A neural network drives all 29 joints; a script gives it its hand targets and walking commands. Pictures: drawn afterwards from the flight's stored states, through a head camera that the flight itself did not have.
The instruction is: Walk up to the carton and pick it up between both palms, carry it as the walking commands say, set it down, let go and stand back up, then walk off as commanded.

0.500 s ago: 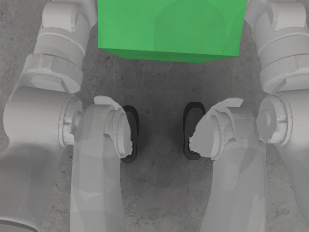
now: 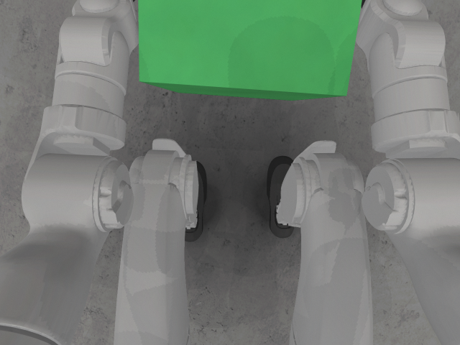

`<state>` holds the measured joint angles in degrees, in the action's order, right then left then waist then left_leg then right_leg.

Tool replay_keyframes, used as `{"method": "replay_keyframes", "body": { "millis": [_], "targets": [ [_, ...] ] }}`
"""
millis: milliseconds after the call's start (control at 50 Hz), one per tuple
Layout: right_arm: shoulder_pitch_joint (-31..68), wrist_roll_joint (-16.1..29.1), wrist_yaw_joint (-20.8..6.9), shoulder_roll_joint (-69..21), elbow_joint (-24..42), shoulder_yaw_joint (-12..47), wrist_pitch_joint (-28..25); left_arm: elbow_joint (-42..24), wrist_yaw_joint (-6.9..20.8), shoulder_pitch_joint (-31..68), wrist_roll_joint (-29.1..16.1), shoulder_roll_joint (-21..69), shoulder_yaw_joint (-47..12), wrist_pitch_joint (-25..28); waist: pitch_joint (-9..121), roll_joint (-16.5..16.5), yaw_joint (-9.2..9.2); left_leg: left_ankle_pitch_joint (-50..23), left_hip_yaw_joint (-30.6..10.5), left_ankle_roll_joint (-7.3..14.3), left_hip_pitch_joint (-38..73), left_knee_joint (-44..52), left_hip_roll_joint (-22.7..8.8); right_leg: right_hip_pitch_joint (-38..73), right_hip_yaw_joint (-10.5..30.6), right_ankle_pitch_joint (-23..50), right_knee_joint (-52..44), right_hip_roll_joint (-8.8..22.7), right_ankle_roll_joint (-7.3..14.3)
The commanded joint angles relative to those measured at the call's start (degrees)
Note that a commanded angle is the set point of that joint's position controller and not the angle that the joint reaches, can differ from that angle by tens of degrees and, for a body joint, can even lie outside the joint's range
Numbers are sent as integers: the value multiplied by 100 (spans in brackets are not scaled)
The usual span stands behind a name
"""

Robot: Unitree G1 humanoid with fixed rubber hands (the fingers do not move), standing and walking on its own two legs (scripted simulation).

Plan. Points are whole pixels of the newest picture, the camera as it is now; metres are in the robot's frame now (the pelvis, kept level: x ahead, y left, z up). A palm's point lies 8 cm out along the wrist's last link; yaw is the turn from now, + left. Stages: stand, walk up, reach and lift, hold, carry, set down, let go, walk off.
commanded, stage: reach and lift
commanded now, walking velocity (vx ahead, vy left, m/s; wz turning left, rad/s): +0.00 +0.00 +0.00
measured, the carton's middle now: out of the picture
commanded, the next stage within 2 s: none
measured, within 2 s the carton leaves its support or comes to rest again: neither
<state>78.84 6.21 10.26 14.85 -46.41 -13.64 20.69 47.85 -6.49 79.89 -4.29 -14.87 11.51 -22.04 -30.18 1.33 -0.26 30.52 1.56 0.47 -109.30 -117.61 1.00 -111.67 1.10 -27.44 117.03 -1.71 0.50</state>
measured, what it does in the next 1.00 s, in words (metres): rises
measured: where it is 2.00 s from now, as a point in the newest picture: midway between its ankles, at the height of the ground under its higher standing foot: (236, 212)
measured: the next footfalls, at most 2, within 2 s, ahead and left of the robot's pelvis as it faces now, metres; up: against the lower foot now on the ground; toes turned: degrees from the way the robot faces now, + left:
none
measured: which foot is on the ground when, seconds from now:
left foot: down 0.00-1.00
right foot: down 0.00-1.00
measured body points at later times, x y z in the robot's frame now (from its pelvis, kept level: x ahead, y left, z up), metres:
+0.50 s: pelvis +0.00 +0.00 +0.07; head +0.33 +0.01 +0.36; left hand +0.54 +0.16 -0.04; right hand +0.55 -0.16 -0.04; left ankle +0.15 +0.12 -0.38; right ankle +0.16 -0.11 -0.38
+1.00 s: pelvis +0.02 +0.00 +0.12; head +0.26 +0.00 +0.50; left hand +0.52 +0.17 +0.08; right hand +0.53 -0.15 +0.08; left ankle +0.15 +0.12 -0.38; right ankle +0.16 -0.11 -0.38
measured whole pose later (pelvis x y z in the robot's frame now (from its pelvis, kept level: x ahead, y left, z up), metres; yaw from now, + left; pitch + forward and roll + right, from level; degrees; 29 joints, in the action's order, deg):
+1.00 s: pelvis +0.02 +0.00 +0.12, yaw +1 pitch +26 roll +1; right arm 64.7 -9.9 4.9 3.9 -45.6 -25.9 25.1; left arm 42.2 -1.8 63.2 8.6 -5.8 22.4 -29.7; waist -6.7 1.4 -0.2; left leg 27.2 -0.4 0.2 -92.9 -94.2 3.9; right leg -94.2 2.4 -26.0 94.5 -3.1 -0.4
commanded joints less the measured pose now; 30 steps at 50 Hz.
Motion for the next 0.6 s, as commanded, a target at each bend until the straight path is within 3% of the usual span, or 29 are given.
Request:
{"method": "replay_keyframes", "body": {
  "millis": [0,60,100,120,140,180,200,220,240,260,280,300,320,340,360,380,400,420,440,480,500,520,540,560,580],
  "targets": [
    [4299,610,-1628,-7146,2886,2746,151,-3309,1666,4731,-1083,6567,-2569,169,15293,136,361,-2032,211,101,4179,1356,947,5988,-311,2305,-1291,-731,-61],
    [4499,575,-1595,-6977,2820,2739,168,-2465,1695,4240,-911,6636,-2281,41,14086,249,191,-1247,239,170,3632,1555,901,5709,-238,1486,-1553,-678,-68],
    [4281,381,-1666,-7143,2217,2423,209,-2046,1752,4357,-749,6740,-1929,59,13051,293,241,-614,213,185,3304,1722,853,5245,-158,756,-1800,-641,-26],
    [4138,132,-1734,-6966,1628,2051,210,-1304,1825,4019,-454,6734,-1514,14,11896,214,192,-3,238,182,2845,1870,787,4532,-193,48,-1932,-597,14],
    [4055,109,-1766,-7196,1249,1870,204,-1001,1890,3839,-265,6774,-1242,25,11412,251,44,238,195,236,2538,1959,764,4427,-82,-294,-2056,-602,19],
    [3545,-352,-1905,-7229,498,1309,207,-265,2065,3562,36,6823,-923,20,10319,309,283,892,173,244,1891,2113,720,3843,-205,-823,-2210,-551,26],
    [3510,-335,-1913,-7359,606,1297,201,-480,2126,3572,122,6857,-903,6,10647,233,163,579,214,251,2120,2141,730,4159,-112,-610,-2304,-572,3],
    [3197,-517,-1951,-7411,300,1142,242,-341,2188,3544,179,6853,-963,-4,10542,319,323,551,166,223,1990,2138,728,3964,-211,-464,-2249,-591,-21],
    [3132,-471,-2001,-7365,412,1204,248,-480,2214,3464,168,6881,-1136,-34,10868,164,391,354,127,220,2283,2184,728,4047,-243,-206,-2245,-591,-28],
    [2638,-614,-2026,-7554,169,1095,332,-941,2214,3676,173,6772,-1353,-11,11187,21,491,70,182,174,2550,2160,773,4161,-261,171,-2279,-616,-43],
    [2653,-578,-2041,-7583,327,1210,312,-1155,2217,3768,86,6850,-1628,-27,11571,-23,560,-160,158,128,2643,2175,793,4417,-250,496,-2313,-648,-21],
    [2592,-560,-2034,-7615,352,1289,321,-1178,2237,3723,78,6833,-1672,-42,11741,-157,491,-357,214,111,2710,2138,818,4469,-209,647,-2293,-636,-59],
    [2435,-483,-2023,-7756,521,1431,322,-1645,2192,3770,-84,7013,-2024,-14,12316,-292,546,-714,190,70,3111,2212,851,4768,-246,1105,-2308,-684,-49],
    [2300,-374,-2026,-7737,797,1684,293,-2029,2160,3705,-215,6995,-2316,12,12864,-337,526,-1202,137,34,3548,2198,881,4864,-315,1578,-2220,-702,-72],
    [2171,-332,-1995,-7789,1063,1809,291,-2398,2099,3735,-373,7184,-2580,5,13614,-462,657,-1635,144,-40,3984,2145,922,5217,-295,2031,-2227,-753,-40],
    [2241,-150,-1969,-7677,1432,2110,295,-2682,2060,3728,-534,7147,-2859,-15,14264,-503,618,-2125,133,-95,4381,2084,934,5529,-295,2506,-2151,-785,-32],
    [2305,-30,-1933,-7743,1787,2435,316,-3016,1989,3727,-633,7184,-2986,-16,14864,-403,534,-2503,144,-104,4717,2082,974,5925,-274,2837,-2169,-830,-55],
    [2325,56,-1899,-7587,2120,2579,314,-3276,1921,3792,-755,7178,-3177,-46,15315,-465,678,-2808,88,-147,5012,2090,1005,6146,-297,3105,-2146,-874,-61],
    [2744,208,-1839,-7398,2866,2957,302,-3403,1859,3583,-874,7147,-3273,-59,15830,-260,638,-3193,54,-108,5368,2094,1058,6506,-317,3418,-2113,-881,-106],
    [3337,463,-1757,-7159,3461,3412,397,-3887,1689,3846,-1024,6812,-3415,-107,16528,63,578,-2968,-50,-28,5646,2171,1079,7015,-258,3154,-2148,-877,-157],
    [3578,533,-1713,-6914,3684,3509,419,-3784,1622,3854,-1001,6659,-3356,-148,16510,168,577,-2823,-48,-26,5567,2196,1045,7138,-174,3026,-2209,-827,-153],
    [3552,503,-1668,-6900,3322,3446,494,-3453,1585,3888,-855,6403,-3108,-177,15491,213,344,-2578,-12,-32,5115,2334,1016,6905,-115,2831,-2289,-775,-170],
    [3760,548,-1625,-6764,3879,3548,472,-3676,1539,3773,-1003,6578,-3155,-194,15830,280,396,-2644,25,-10,5447,2350,1052,7302,-77,2887,-2373,-776,-165],
    [3792,649,-1587,-6851,3989,3608,509,-4026,1481,3949,-1131,6476,-3266,-179,15849,390,322,-2518,-25,27,5736,2465,1047,7355,-58,2708,-2430,-800,-172],
    [3734,505,-1570,-6749,3658,3342,548,-3522,1465,3811,-989,6478,-3060,-227,15013,436,384,-2057,-86,55,5537,2618,1005,6916,-94,2167,-2568,-783,-172]
  ]
}}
